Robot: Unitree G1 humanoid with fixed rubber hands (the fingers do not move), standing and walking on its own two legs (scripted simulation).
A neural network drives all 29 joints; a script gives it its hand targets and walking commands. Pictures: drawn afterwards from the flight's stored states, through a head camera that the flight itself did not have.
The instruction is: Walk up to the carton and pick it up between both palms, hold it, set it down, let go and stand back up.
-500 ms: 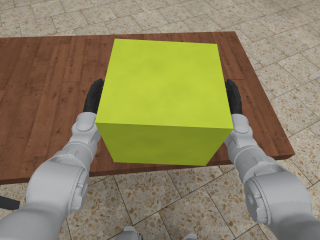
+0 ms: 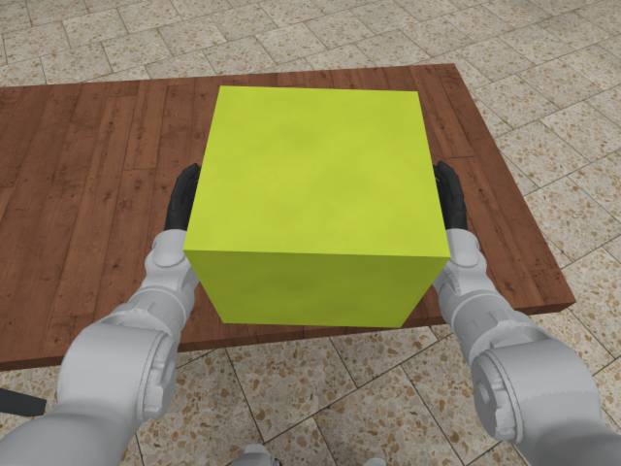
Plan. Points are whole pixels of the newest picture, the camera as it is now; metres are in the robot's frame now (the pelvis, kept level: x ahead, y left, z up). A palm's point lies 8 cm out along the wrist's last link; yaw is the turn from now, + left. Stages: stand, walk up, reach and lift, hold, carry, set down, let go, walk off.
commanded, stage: reach and lift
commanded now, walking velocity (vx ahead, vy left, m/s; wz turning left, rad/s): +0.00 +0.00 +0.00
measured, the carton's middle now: (315, 213) +0.46 +0.03 +0.01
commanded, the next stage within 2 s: none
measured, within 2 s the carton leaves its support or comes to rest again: leaves its support in 1.68 s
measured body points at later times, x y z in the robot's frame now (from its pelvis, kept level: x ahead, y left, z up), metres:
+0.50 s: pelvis +0.01 +0.01 +0.02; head +0.12 +0.02 +0.46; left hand +0.43 +0.21 +0.02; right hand +0.45 -0.15 +0.04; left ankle +0.03 +0.10 -0.69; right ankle +0.01 -0.09 -0.69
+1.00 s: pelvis +0.02 +0.01 +0.02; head +0.13 +0.02 +0.46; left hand +0.43 +0.21 +0.02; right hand +0.45 -0.15 +0.03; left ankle +0.03 +0.10 -0.69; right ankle +0.01 -0.09 -0.69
